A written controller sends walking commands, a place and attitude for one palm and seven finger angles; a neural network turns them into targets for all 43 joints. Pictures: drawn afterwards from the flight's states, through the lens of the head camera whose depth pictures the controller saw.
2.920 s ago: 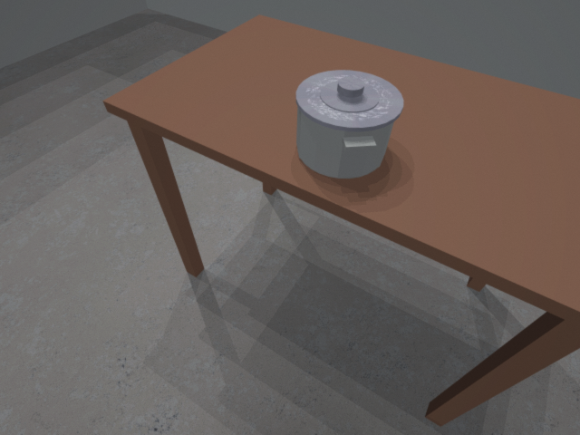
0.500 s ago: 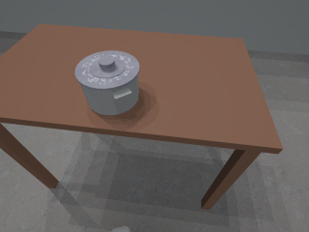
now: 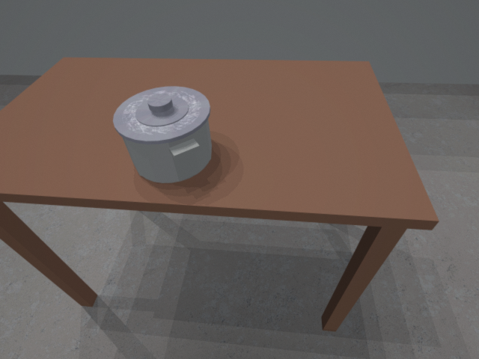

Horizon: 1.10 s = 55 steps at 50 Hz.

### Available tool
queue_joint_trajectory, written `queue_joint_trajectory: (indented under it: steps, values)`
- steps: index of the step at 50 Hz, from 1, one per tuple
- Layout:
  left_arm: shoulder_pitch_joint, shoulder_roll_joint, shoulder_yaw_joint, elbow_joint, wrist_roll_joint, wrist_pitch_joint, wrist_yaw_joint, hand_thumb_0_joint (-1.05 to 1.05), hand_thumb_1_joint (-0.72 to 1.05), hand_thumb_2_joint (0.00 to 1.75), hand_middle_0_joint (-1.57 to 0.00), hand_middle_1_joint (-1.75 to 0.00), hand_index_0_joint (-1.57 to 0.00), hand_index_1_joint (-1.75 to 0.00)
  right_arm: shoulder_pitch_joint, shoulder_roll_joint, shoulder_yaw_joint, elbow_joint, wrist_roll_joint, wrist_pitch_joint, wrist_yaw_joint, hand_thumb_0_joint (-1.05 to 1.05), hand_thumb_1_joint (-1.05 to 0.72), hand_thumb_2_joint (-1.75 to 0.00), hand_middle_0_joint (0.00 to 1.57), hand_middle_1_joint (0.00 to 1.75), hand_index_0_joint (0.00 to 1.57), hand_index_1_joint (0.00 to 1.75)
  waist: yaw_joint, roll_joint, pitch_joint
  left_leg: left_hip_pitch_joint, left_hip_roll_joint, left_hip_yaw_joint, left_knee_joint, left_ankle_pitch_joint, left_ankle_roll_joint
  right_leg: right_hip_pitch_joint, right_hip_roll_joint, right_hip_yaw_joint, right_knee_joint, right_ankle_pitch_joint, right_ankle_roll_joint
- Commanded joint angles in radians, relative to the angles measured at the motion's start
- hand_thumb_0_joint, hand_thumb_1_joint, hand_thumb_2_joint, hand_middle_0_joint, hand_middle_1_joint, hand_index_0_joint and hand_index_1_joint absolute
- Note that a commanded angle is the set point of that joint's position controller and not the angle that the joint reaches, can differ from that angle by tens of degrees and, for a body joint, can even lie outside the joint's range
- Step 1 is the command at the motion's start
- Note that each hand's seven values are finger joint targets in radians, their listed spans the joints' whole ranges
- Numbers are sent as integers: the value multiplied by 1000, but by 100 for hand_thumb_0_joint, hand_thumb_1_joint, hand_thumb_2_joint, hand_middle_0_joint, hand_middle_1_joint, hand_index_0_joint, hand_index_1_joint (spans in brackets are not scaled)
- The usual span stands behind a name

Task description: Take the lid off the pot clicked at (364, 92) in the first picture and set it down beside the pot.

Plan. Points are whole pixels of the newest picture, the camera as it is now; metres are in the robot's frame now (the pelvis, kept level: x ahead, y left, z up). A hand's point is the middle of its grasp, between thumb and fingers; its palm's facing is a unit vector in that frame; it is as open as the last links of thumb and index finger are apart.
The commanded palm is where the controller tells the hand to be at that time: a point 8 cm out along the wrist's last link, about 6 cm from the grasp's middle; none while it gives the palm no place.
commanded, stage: come to a stop and stand still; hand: left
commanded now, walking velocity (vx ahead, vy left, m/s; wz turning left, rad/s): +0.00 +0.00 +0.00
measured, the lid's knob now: (160, 102) +0.54 +0.18 +0.17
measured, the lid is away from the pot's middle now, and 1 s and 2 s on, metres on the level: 0.00 0.00 0.00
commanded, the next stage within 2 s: look again from close up in 0.48 s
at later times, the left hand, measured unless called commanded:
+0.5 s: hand out of the picture +0.04 +0.18 -0.16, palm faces -0.01 -0.98 -0.21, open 7.4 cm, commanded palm none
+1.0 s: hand out of the picture +0.04 +0.19 -0.16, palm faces +0.00 -0.98 -0.20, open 7.4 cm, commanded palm none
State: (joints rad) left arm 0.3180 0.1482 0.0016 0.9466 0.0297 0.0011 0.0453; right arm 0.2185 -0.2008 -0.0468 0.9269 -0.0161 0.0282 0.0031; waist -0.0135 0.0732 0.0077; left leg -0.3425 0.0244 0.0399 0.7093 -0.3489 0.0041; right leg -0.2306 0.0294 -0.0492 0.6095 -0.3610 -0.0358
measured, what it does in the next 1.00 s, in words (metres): stands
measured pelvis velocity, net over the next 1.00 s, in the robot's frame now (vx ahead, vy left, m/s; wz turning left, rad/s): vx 0.04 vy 0.01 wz -0.02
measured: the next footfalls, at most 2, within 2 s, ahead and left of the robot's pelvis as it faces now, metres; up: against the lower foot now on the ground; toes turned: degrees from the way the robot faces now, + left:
none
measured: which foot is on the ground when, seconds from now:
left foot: down 0.00-1.00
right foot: down 0.00-1.00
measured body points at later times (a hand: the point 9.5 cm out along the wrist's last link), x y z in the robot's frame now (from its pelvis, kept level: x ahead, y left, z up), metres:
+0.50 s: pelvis +0.02 -0.01 +0.01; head +0.03 +0.00 +0.46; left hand +0.05 +0.23 -0.15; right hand +0.02 -0.23 -0.14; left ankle +0.02 +0.10 -0.72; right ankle -0.02 -0.10 -0.72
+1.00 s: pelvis +0.04 +0.01 +0.01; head +0.05 +0.02 +0.46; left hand +0.05 +0.24 -0.15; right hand +0.07 -0.22 -0.14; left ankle +0.02 +0.10 -0.72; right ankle -0.02 -0.10 -0.72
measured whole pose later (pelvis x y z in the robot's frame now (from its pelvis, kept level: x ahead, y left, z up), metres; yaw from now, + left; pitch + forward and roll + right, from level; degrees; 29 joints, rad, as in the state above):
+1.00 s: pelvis +0.04 +0.01 +0.01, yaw -1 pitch +0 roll +0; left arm 0.28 0.19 -0.01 1.07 0.01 0.00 0.04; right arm 0.21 -0.16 0.00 1.10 -0.01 -0.03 -0.03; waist 0.02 -0.03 0.03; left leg -0.18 -0.01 0.08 0.46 -0.28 0.03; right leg -0.12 0.00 -0.01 0.46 -0.33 -0.01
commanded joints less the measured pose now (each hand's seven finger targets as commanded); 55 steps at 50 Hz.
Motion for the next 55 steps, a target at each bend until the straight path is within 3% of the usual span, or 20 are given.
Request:
queue_joint_trajectory:
  steps: [1,2,4,6,8,10,18,19,22,30,35,42,49,55]
  values:
    - [-22,140,31,-85,-14,-27,12,0,90,90,-20,-30,-20,-30,62,-64,8,-44,-1,-44,-11,0,-90,-90,20,30,20,30,-4,-41,66,125,84,-104,-260,183,40,-142,-98,138,-136,103,-23]
    - [-1,135,29,-76,-15,-25,12,0,90,90,-20,-30,-20,-30,52,-77,12,-37,-2,-46,-14,0,-90,-90,20,30,20,30,13,-27,54,76,108,-136,-268,200,59,-91,-80,118,-147,78,-13]
    - [6,148,28,-54,-19,-17,7,0,90,90,-20,-30,-20,-30,29,-79,21,-25,-1,-51,-17,0,-90,-90,20,30,20,30,31,28,19,52,108,-159,-309,180,63,-7,-72,88,-138,80,-6]
    - [10,147,23,-43,-19,-22,5,0,90,90,-20,-30,-20,-30,26,-74,23,-14,3,-51,-21,0,-90,-90,20,30,20,30,29,-78,36,37,82,-128,-290,132,51,-1,-93,123,-185,104,-13]
    - [-4,157,19,-35,-19,-29,3,0,90,90,-20,-30,-20,-30,53,-64,26,11,3,-52,-22,0,-90,-90,20,30,20,30,14,-113,33,75,59,-85,-273,127,32,-24,-122,161,-222,101,-24]
    - [-15,160,19,-31,-21,-26,1,0,90,90,-20,-30,-20,-30,66,-64,29,29,2,-54,-24,0,-90,-90,20,30,20,30,13,-83,22,93,63,-83,-276,135,30,-23,-121,153,-223,102,-23]
    - [-1,162,14,16,-21,-32,0,0,90,90,-20,-30,-20,-30,85,-53,36,89,8,-63,-30,0,-90,-90,20,30,20,30,15,-89,7,119,70,-72,-276,230,25,24,-130,148,-215,260,-16]
    - [0,165,15,19,-23,-30,-2,0,90,90,-20,-30,-20,-30,89,-53,37,92,7,-64,-31,0,-90,-90,20,30,20,30,17,-85,-8,132,73,-76,-278,241,27,35,-124,142,-211,263,-14]
    - [5,157,12,35,-21,-29,0,0,90,90,-20,-30,-20,-30,80,-51,36,107,10,-62,-32,0,-90,-90,20,30,20,30,17,-73,32,126,70,-75,-281,235,26,12,-126,148,-222,258,-11]
    - [17,150,11,66,-20,-28,-2,0,90,90,-20,-30,-20,-30,70,-63,33,128,10,-67,-37,0,-90,-90,20,30,20,30,15,-52,11,181,82,-82,-290,301,35,16,-119,132,-214,273,-6]
    - [26,148,11,84,-21,-28,0,0,90,90,-20,-30,-20,-30,59,-69,33,135,11,-69,-41,0,-90,-90,20,30,20,30,17,-73,5,208,87,-81,-285,372,38,28,-123,126,-206,336,-3]
    - [31,142,10,96,-19,-25,1,0,90,90,-20,-30,-20,-30,44,-67,33,140,12,-66,-42,0,-90,-90,20,30,20,30,19,-67,31,213,88,-81,-305,353,39,18,-125,128,-218,309,0]
    - [32,148,12,94,-20,-24,-1,0,90,90,-20,-30,-20,-30,47,-70,34,140,11,-68,-41,0,-90,-90,20,30,20,30,24,-90,16,217,88,-83,-307,371,42,46,-127,123,-218,333,1]
    - [24,146,15,93,-20,-22,0,0,90,90,-20,-30,-20,-30,52,-75,34,145,11,-68,-42,0,-90,-90,20,30,20,30,22,-68,17,226,88,-86,-313,391,42,48,-129,120,-216,323,1]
